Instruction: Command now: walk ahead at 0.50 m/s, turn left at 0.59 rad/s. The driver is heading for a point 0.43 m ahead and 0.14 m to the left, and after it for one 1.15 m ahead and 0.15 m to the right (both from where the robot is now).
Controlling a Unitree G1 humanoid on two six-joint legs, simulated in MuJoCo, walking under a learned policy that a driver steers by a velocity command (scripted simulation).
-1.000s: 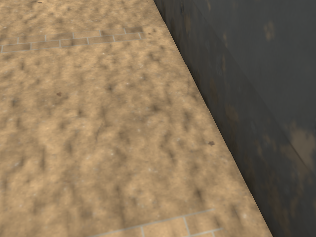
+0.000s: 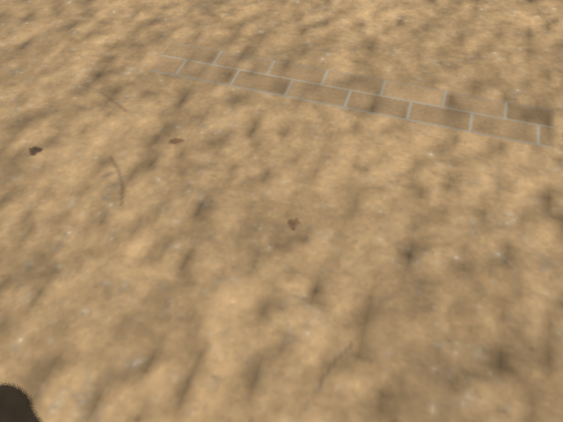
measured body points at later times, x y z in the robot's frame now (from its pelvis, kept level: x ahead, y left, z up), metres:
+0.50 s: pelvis +0.26 +0.04 -0.01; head +0.29 +0.07 +0.44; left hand +0.15 +0.28 -0.15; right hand +0.54 -0.11 -0.08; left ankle +0.34 +0.13 -0.73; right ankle +0.12 -0.12 -0.70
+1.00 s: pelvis +0.50 +0.12 +0.00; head +0.53 +0.13 +0.45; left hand +0.62 +0.37 -0.12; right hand +0.52 -0.13 -0.13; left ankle +0.34 +0.13 -0.72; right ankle +0.65 +0.06 -0.70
